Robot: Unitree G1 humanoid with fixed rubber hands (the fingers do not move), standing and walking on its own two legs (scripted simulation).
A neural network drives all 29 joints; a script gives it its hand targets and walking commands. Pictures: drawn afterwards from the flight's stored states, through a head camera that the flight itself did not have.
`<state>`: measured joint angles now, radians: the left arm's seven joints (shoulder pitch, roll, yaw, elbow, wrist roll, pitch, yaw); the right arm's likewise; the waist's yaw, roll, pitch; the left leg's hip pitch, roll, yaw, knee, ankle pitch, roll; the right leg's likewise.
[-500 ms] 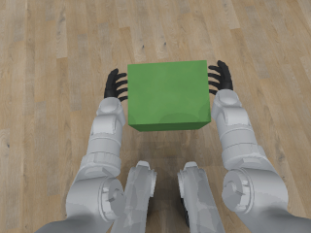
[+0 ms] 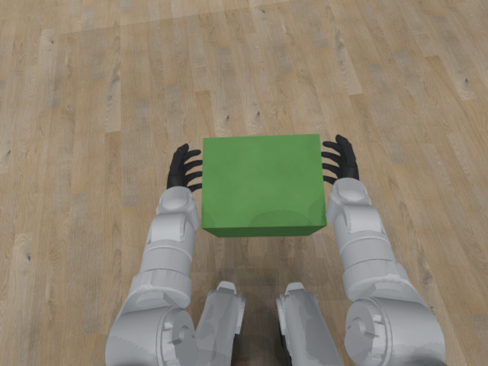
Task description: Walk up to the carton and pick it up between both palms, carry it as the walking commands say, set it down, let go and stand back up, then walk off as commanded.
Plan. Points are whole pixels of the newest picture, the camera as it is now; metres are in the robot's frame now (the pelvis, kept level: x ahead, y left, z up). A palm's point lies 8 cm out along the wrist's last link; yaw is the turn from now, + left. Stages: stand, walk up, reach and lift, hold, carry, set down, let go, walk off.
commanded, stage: reach and lift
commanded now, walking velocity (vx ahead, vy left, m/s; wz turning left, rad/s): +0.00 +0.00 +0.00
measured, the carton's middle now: (262, 192) +0.44 +0.01 -0.13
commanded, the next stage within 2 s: none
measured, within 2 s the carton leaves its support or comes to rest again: neither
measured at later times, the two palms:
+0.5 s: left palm (164, 180) +0.40 +0.15 +0.02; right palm (360, 171) +0.41 -0.13 +0.03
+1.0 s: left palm (141, 171) +0.38 +0.15 +0.10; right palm (381, 160) +0.39 -0.13 +0.10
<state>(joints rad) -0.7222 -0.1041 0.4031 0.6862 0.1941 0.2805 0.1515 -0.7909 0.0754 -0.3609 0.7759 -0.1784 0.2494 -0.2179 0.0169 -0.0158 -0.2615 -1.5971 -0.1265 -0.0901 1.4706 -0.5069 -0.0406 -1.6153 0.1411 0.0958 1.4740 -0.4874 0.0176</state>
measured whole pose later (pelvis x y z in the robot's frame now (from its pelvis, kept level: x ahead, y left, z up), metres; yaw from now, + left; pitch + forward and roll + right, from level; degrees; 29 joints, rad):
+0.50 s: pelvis +0.02 +0.00 +0.07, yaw +0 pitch +30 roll +0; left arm -0.58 -0.15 0.40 0.63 0.22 0.26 0.13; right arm -0.63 0.12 -0.37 0.70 -0.21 0.24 -0.14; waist 0.01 -0.01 -0.23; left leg -1.27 -0.12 -0.11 1.20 -0.45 -0.02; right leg -1.28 0.12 0.12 1.20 -0.43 0.01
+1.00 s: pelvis +0.05 +0.01 +0.14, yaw +0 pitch +21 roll +0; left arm -0.41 -0.20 0.39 0.55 0.25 0.29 0.10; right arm -0.47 0.17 -0.37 0.62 -0.26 0.27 -0.09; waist 0.01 0.00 -0.19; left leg -0.89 -0.11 -0.13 0.86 -0.34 0.00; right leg -0.90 0.10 0.14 0.86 -0.33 0.01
